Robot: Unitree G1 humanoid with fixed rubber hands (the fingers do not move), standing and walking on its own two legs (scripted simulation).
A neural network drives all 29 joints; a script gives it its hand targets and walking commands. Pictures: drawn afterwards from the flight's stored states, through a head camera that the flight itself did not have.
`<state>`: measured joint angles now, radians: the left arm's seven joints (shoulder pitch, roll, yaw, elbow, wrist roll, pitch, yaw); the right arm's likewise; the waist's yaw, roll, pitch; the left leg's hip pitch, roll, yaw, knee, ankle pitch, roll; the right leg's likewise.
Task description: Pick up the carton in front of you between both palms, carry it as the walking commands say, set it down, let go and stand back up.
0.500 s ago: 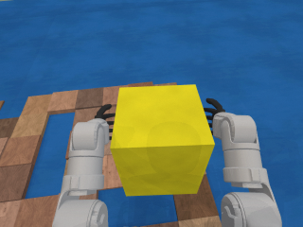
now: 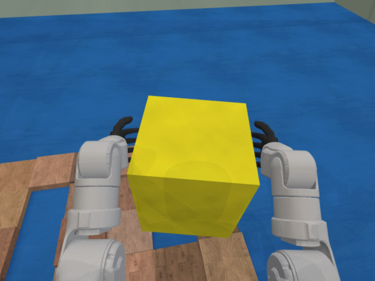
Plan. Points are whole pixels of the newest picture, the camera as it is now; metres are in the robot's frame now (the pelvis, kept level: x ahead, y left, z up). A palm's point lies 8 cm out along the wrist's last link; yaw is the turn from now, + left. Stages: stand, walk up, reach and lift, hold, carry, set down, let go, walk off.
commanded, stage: carry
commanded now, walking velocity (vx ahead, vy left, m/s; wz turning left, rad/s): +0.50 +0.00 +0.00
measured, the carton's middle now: (191, 170) +0.36 -0.01 +0.04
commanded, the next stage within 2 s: none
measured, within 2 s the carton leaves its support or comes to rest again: neither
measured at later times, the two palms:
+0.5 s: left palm (124, 79) +0.61 +0.15 +0.12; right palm (229, 64) +0.66 -0.14 +0.13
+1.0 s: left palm (142, 19) +0.97 +0.13 +0.15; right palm (223, 20) +0.97 -0.17 +0.14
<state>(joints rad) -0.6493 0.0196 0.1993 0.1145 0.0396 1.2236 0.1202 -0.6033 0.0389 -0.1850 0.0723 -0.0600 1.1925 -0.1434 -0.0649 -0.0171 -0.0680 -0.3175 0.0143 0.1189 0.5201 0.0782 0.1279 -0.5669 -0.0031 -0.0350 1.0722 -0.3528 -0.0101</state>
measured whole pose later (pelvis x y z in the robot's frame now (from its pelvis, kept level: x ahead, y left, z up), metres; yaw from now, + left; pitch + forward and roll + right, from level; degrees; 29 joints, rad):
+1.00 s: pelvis +0.60 -0.02 -0.04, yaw +2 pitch +4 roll -1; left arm -0.80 0.01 0.23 0.07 0.07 1.31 0.14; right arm -0.79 -0.04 -0.23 0.07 -0.01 1.29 -0.15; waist -0.03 0.03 -0.08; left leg -0.12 0.06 0.11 0.69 -0.28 0.01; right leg -0.57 0.00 -0.13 0.58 -0.07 -0.07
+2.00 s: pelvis +1.20 -0.05 -0.04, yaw +2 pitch +5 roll +3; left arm -0.80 0.00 0.28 0.22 0.09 1.33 0.11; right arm -0.85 -0.03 -0.23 0.26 -0.05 1.33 -0.15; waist 0.01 0.02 -0.06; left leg -0.57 0.02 0.03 1.23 -0.46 0.00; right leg -0.40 0.00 -0.08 0.59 -0.20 -0.11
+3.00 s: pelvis +1.76 -0.08 -0.03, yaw +2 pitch +5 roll +1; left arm -0.48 -0.10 0.23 -0.05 0.12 1.24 0.12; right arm -0.52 0.07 -0.21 -0.02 -0.09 1.24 -0.10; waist 0.00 0.02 -0.05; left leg -0.42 0.03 0.09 0.59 -0.34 -0.04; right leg -0.28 -0.03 -0.16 0.36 -0.16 -0.05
